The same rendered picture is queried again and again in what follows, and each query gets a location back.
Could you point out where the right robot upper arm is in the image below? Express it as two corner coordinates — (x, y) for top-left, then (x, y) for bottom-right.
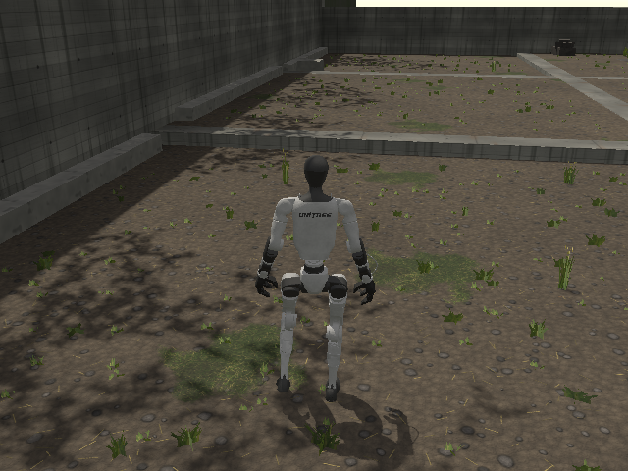
(336, 198), (362, 253)

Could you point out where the robot left forearm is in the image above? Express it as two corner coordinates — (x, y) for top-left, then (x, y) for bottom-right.
(257, 236), (278, 279)

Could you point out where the robot right forearm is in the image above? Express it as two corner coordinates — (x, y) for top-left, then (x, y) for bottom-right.
(352, 238), (373, 284)

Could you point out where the left robot upper arm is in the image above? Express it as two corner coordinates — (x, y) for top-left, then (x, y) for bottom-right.
(268, 197), (295, 251)

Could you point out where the left robot hand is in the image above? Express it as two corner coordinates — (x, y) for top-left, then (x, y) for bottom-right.
(255, 274), (278, 297)

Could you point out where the right robot thigh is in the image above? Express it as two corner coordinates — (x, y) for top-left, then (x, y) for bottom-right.
(326, 274), (348, 343)

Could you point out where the humanoid robot head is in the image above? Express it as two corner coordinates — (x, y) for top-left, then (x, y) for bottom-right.
(298, 155), (333, 202)

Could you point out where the right robot hand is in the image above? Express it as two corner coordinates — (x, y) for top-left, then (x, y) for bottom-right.
(353, 280), (376, 305)

